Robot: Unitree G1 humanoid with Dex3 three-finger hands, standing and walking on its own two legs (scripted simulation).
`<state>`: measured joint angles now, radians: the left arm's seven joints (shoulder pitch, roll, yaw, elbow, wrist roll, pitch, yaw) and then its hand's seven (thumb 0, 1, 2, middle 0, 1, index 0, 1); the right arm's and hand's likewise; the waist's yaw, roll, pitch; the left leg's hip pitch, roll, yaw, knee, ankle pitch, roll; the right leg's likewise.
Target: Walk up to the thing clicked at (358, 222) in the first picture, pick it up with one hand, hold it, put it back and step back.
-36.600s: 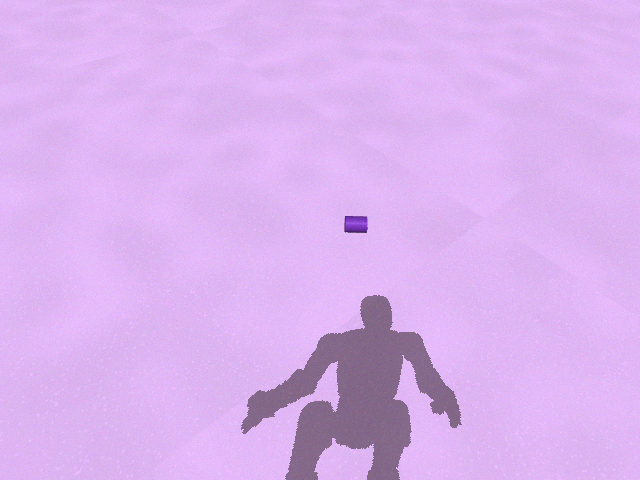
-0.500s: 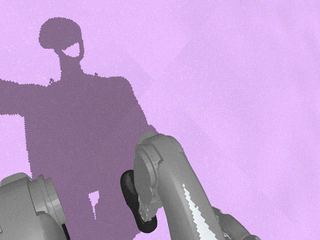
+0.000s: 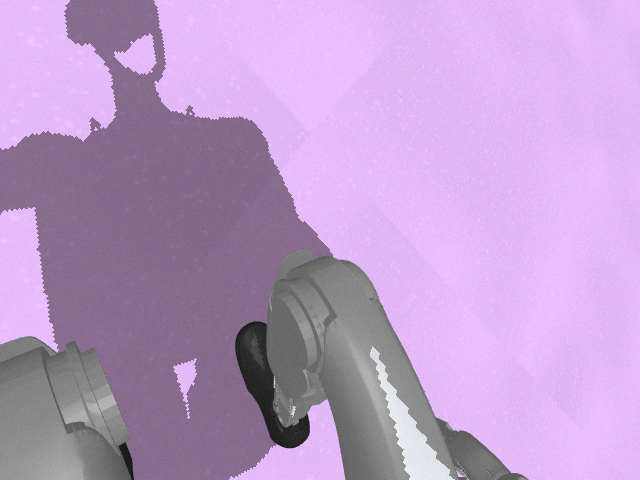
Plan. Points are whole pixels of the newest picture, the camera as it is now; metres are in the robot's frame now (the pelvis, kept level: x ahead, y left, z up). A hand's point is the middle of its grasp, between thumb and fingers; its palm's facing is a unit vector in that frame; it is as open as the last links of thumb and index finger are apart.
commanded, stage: close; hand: left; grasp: from above
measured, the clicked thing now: out of the picture +0.47 +0.33 -0.27
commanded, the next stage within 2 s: none
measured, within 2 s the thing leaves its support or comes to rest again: neither
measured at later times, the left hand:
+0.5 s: hand out of the picture +0.46 +0.33 -0.25, palm faces -0.46 -0.07 -0.88, open 13.2 cm
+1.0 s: hand out of the picture +0.45 +0.31 -0.24, palm faces -0.43 -0.04 -0.90, open 11.7 cm
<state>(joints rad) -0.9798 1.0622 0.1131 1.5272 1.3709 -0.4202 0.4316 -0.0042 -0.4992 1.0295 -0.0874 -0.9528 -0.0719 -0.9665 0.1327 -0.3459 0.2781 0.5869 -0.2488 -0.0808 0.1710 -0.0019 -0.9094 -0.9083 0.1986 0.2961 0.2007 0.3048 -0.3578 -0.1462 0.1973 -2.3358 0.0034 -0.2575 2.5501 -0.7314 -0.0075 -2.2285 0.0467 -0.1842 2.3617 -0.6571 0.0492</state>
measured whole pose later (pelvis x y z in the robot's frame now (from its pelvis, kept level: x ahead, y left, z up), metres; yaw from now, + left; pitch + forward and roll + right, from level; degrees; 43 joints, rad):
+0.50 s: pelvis +0.00 +0.01 +0.00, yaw +0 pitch +30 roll -15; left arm -1.07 1.03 0.09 1.66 1.38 -0.24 0.55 0.00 -0.33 0.89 -0.17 -0.90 -0.18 -0.89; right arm 0.11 -0.32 0.28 0.62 -0.23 -0.18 0.20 0.00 -0.90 -0.90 0.20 0.30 0.20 0.30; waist -0.41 -0.13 0.14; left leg -2.38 0.01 -0.23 2.55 -0.72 0.02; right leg -2.26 0.05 -0.16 2.36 -0.65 0.06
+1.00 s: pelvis +0.00 +0.00 +0.00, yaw -1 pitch +28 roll -15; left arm -1.01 1.03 0.02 1.61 1.45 -0.40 0.61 0.00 -0.14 0.84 -0.30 -0.84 -0.32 -0.83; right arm 0.09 -0.33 0.28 0.64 -0.27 -0.10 0.16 0.00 -0.90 -0.90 0.20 0.30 0.20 0.30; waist -0.37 -0.15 0.14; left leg -2.34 0.01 -0.26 2.55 -0.73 0.01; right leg -2.23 0.06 -0.18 2.35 -0.65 0.06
